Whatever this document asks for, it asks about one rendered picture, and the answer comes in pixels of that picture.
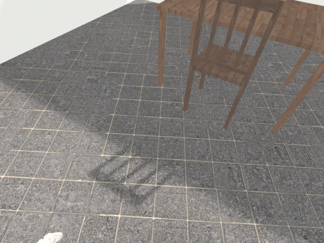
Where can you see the table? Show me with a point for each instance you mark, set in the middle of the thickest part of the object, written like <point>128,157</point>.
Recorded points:
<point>299,24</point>

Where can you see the left robot hand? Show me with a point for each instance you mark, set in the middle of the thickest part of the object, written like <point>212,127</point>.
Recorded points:
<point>51,238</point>

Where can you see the chair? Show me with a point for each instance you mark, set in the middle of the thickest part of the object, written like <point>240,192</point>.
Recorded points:
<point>229,65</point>

